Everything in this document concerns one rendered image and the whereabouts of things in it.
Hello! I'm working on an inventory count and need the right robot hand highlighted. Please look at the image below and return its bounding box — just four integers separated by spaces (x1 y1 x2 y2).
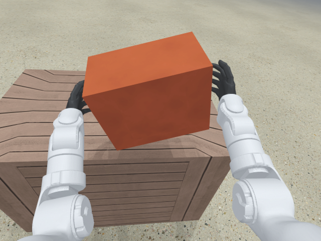
212 60 236 101

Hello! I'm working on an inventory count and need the right robot upper arm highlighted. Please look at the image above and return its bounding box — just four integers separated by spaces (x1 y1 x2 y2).
232 178 321 241

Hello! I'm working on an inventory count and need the pedestal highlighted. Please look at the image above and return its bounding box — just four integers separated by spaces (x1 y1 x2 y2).
0 69 231 232

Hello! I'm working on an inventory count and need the carton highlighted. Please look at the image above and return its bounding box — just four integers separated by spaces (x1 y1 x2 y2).
82 32 213 151

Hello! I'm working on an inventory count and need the left robot upper arm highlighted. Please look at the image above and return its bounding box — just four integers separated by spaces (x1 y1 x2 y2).
17 194 94 241

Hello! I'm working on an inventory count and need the left robot hand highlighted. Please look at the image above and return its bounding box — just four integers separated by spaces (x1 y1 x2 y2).
66 80 91 114

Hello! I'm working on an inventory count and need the robot left forearm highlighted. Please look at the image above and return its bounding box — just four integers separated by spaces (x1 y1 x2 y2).
32 108 86 235

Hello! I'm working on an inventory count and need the robot right forearm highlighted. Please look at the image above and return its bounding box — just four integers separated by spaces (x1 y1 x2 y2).
217 94 294 208

